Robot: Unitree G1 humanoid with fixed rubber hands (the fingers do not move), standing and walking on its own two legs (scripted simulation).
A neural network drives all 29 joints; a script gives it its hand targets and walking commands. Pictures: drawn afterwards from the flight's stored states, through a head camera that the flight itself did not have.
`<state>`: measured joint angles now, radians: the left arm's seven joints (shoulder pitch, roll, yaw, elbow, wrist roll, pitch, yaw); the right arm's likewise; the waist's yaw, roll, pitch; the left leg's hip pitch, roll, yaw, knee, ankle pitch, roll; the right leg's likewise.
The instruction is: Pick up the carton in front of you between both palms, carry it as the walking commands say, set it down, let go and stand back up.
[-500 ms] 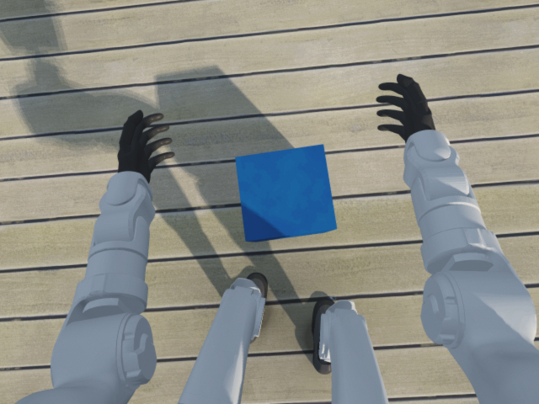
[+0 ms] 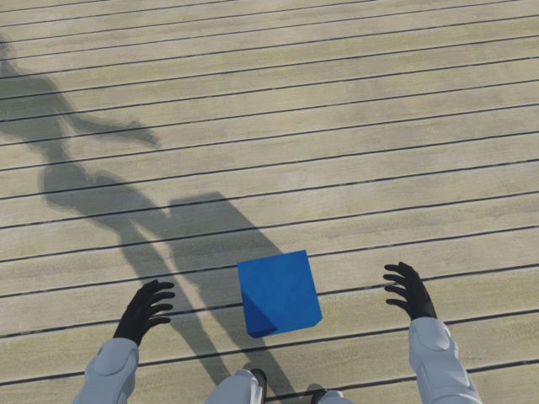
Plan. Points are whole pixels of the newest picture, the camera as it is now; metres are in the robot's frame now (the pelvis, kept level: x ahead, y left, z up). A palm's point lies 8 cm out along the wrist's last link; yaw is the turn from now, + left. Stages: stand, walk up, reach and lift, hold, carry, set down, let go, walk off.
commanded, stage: let go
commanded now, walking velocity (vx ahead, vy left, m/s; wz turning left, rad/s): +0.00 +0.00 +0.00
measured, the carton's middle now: (278, 296) +0.37 +0.04 -0.62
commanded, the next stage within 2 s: stand in 0.74 s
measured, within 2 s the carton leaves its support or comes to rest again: neither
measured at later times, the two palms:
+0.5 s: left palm (147, 360) +0.17 +0.19 -0.04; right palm (507, 400) +0.17 -0.27 -0.04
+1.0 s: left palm (95, 375) +0.15 +0.27 -0.07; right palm out of the picture +0.15 -0.30 -0.05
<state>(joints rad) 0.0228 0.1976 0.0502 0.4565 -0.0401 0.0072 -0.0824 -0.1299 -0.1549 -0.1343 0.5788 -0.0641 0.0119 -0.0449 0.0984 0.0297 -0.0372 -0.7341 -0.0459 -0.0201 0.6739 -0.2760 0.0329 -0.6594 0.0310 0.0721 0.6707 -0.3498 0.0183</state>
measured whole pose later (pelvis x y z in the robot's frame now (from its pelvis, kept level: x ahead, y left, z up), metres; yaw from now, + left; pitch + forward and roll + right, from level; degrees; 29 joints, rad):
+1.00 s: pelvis +0.02 -0.01 +0.02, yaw +0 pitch -1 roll +0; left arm 0.21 0.34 0.05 0.66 0.04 0.03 0.01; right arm 0.19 -0.32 -0.05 0.73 -0.04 0.01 -0.02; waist 0.01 -0.05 0.01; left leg -0.23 -0.03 -0.03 0.52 -0.28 0.02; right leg -0.14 0.03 0.06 0.48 -0.33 0.00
